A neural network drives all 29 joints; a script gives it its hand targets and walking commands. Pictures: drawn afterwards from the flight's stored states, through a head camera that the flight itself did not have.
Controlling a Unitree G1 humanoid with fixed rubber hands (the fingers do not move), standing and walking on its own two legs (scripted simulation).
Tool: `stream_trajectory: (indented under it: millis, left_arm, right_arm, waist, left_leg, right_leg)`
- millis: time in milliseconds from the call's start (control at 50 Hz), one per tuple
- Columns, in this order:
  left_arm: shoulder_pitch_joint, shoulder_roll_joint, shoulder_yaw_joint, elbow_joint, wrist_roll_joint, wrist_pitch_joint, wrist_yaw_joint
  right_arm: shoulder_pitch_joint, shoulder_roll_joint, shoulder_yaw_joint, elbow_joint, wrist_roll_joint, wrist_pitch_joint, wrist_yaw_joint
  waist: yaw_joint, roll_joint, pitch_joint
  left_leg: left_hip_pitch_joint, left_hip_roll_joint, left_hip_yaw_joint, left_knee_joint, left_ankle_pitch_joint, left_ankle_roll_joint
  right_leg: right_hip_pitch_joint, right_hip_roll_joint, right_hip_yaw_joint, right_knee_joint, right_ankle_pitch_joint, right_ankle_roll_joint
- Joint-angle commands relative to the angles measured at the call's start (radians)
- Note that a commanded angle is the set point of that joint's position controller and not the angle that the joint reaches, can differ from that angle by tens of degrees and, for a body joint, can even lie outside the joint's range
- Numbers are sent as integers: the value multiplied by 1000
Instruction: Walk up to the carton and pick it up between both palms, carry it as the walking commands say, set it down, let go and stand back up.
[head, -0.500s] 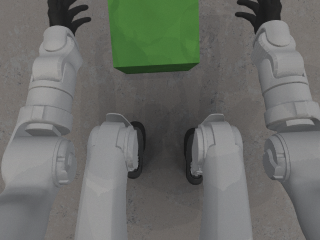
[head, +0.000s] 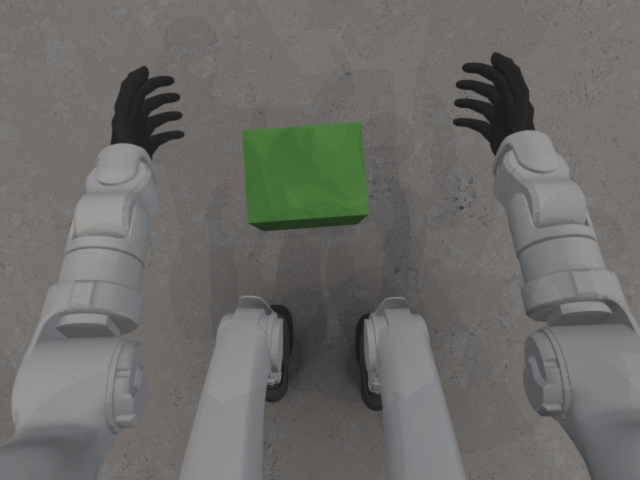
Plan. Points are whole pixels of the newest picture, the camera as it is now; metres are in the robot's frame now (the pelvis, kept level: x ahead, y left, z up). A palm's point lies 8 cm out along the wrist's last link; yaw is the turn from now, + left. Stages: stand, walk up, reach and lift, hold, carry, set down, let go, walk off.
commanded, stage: set down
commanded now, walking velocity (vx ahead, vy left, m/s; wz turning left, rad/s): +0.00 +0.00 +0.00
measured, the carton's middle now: (306, 183) +0.51 +0.02 -0.45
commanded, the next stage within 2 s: let go in 0.36 s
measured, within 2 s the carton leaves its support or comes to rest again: neither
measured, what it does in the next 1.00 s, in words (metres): rises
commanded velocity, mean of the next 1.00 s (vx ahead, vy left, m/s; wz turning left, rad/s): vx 0.00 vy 0.00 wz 0.00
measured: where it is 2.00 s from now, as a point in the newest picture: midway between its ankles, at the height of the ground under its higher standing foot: (324, 373)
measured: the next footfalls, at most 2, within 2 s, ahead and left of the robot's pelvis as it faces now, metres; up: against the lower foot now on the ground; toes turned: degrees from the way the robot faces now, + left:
none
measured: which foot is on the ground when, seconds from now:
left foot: down 0.00-1.00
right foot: down 0.00-1.00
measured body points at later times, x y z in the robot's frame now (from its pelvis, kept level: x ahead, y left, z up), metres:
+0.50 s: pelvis +0.03 +0.00 +0.11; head +0.30 -0.01 +0.47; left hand +0.50 +0.20 +0.00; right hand +0.49 -0.21 +0.00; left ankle +0.11 +0.10 -0.51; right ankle +0.09 -0.12 -0.51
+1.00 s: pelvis +0.09 +0.00 +0.20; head +0.20 -0.03 +0.63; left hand +0.36 +0.22 +0.12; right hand +0.32 -0.24 +0.09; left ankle +0.11 +0.10 -0.51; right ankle +0.09 -0.12 -0.51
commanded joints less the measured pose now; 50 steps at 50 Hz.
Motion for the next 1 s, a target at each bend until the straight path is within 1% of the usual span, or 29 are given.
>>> stream_trajectory:
  millis: [0, 40, 60, 80, 120, 140, 200, 240, 280, 300, 320, 340, 380, 420, 440, 460, 480, 520, 540, 640, 660, 700, 740, 780, 800, 840, 860, 960, 980]
  left_arm:
    - [-56, 67, 149, -96, 50, -72, -54]
    - [-62, 41, 142, -124, 37, -88, -64]
    - [-25, 21, 141, -37, 64, -90, -72]
    - [-11, 44, 158, -74, 64, -102, -75]
    - [-4, 66, 186, -94, 85, -118, -70]
    - [-13, 79, 195, -135, 102, -123, -69]
    - [15, 61, 189, -187, 104, -119, -59]
    - [37, 20, 171, -82, 99, -122, -72]
    - [38, 4, 191, -68, 115, -147, -83]
    - [36, 9, 202, -66, 134, -161, -89]
    - [29, -11, 193, -19, 128, -162, -90]
    - [58, -6, 213, 5, 157, -165, -88]
    - [60, -6, 227, 13, 190, -163, -90]
    - [106, -11, 230, -6, 207, -164, -90]
    - [113, -4, 226, -53, 207, -169, -101]
    - [159, 10, 222, -67, 207, -162, -108]
    - [194, 10, 198, -68, 210, -155, -112]
    - [312, 27, 174, -211, 204, -153, -126]
    - [365, 33, 158, -299, 215, -154, -126]
    - [502, 42, 45, -491, 204, -140, -159]
    - [476, 16, 15, -481, 184, -140, -166]
    - [593, -34, -40, -450, 135, -137, -183]
    - [730, -43, -60, -390, 121, -145, -189]
    - [809, -10, -36, -393, 148, -174, -177]
    - [810, -12, -42, -395, 156, -186, -167]
    - [874, -26, -53, -318, 142, -191, -165]
    - [899, -24, -59, -324, 141, -200, -158]
    - [1118, -30, -81, -367, 139, -227, -152]
    - [1089, -39, -99, -393, 125, -237, -151]
  right_arm:
    - [-164, -5, -52, -91, -61, -56, 40]
    - [-132, -7, -77, -44, -100, -74, 51]
    - [-117, -26, -124, -13, -133, -84, 49]
    - [-112, -16, -119, -47, -136, -95, 46]
    - [-99, -38, -144, -77, -155, -110, 44]
    - [-97, 0, -130, -119, -138, -109, 38]
    - [-92, -40, -144, -186, -151, -116, 44]
    - [-67, -30, -139, -71, -168, -118, 49]
    - [-71, 17, -127, -64, -160, -137, 64]
    - [-49, 56, -112, -16, -145, -141, 69]
    - [-72, 18, -147, -10, -172, -150, 66]
    - [-40, 46, -147, 18, -183, -152, 68]
    - [-31, 37, -169, 29, -209, -152, 63]
    - [-28, 35, -179, -52, -202, -163, 65]
    - [31, 71, -167, -30, -205, -154, 57]
    - [44, 104, -149, -80, -193, -146, 53]
    - [39, 54, -169, -128, -221, -148, 44]
    - [228, 79, -165, -219, -239, -136, 20]
    - [292, 86, -144, -304, -233, -134, 15]
    - [440, 70, -101, -441, -248, -120, 17]
    - [433, 60, -106, -415, -242, -124, 20]
    - [550, 119, -44, -397, -214, -123, 35]
    - [669, 87, -65, -352, -235, -136, 40]
    - [722, 85, -50, -353, -215, -161, 53]
    - [715, 55, -44, -363, -211, -176, 60]
    - [774, 66, -27, -296, -209, -182, 69]
    - [795, 60, -7, -317, -193, -189, 79]
    - [1015, 57, 22, -363, -199, -221, 86]
    - [999, 58, 38, -395, -185, -236, 86]
  waist:
    - [161, -34, -1072]
    - [115, -65, -1056]
    - [105, -11, -1031]
    - [115, -56, -1046]
    - [115, -35, -1100]
    - [155, -2, -1147]
    - [141, 4, -1237]
    - [129, 13, -1030]
    - [146, -15, -947]
    - [166, 17, -883]
    - [128, 0, -892]
    - [142, -13, -877]
    - [129, -2, -904]
    - [136, 9, -1009]
    - [122, -27, -1031]
    - [148, -4, -1103]
    - [132, -5, -1148]
    - [104, -11, -1316]
    - [113, 7, -1353]
    - [70, 66, -1120]
    - [44, 72, -983]
    - [51, 87, -861]
    - [30, 44, -714]
    - [51, 39, -596]
    - [59, 83, -523]
    - [54, 29, -396]
    - [64, 59, -382]
    - [61, -47, -400]
    - [61, -37, -389]
  left_leg:
    - [751, -23, -67, -280, 364, -37]
    - [760, -27, -81, -318, 364, -38]
    - [793, -26, -85, -337, 421, -44]
    - [795, -29, -86, -360, 416, -41]
    - [922, -22, -89, -398, 442, -43]
    - [973, -21, -94, -428, 490, -45]
    - [1116, -23, -94, -484, 545, -50]
    - [1044, -13, -94, -532, 470, -51]
    - [1031, -5, -113, -558, 480, -46]
    - [1013, -3, -106, -571, 477, -49]
    - [1036, -2, -115, -561, 486, -48]
    - [1028, -2, -117, -571, 506, -56]
    - [1050, 0, -114, -571, 496, -61]
    - [1147, 5, -125, -577, 570, -63]
    - [1120, 0, -112, -567, 610, -58]
    - [1202, -2, -109, -570, 632, -49]
    - [1197, -2, -105, -570, 632, -51]
    - [1358, -6, -107, -576, 729, -45]
    - [1402, -10, -101, -584, 738, -50]
    - [1519, 0, -139, -681, 618, -55]
    - [1502, 9, -155, -701, 619, -56]
    - [1493, 7, -142, -749, 521, -52]
    - [1498, 11, -148, -789, 492, -53]
    - [1526, 6, -143, -834, 462, -47]
    - [1515, 8, -143, -861, 458, -54]
    - [1524, 18, -137, -899, 399, -42]
    - [1528, 12, -130, -915, 412, -46]
    - [1680, 7, -108, -979, 536, -50]
    - [1698, 9, -117, -990, 583, -53]
  right_leg:
    - [544, 21, -74, -344, 273, 23]
    - [565, 20, -76, -381, 285, 21]
    - [523, 20, -82, -402, 322, 21]
    - [576, 20, -74, -428, 321, 24]
    - [583, 27, -79, -472, 301, 29]
    - [625, 26, -65, -489, 349, 31]
    - [699, 31, -74, -551, 381, 32]
    - [643, 19, -64, -610, 305, 28]
    - [635, 15, -62, -623, 320, 24]
    - [619, 10, -51, -638, 320, 20]
    - [598, 12, -61, -638, 313, 21]
    - [593, 13, -65, -644, 328, 23]
    - [608, 13, -62, -663, 313, 21]
    - [652, 18, -65, -666, 369, 27]
    - [705, 18, -61, -669, 426, 32]
    - [743, 21, -58, -665, 433, 35]
    - [776, 18, -65, -661, 462, 37]
    - [913, 25, -66, -676, 560, 37]
    - [960, 27, -69, -676, 586, 37]
    - [989, 27, -71, -766, 454, 20]
    - [921, 25, -74, -794, 425, 13]
    - [994, 17, -70, -835, 361, 3]
    - [1020, 19, -73, -885, 319, 3]
    - [1054, 19, -76, -923, 283, 1]
    - [1068, 10, -72, -943, 274, -7]
    - [1098, 4, -73, -983, 229, -3]
    - [1144, 0, -72, -994, 250, -8]
    - [1390, 2, -64, -1077, 402, -1]
    - [1394, 3, -59, -1087, 439, -1]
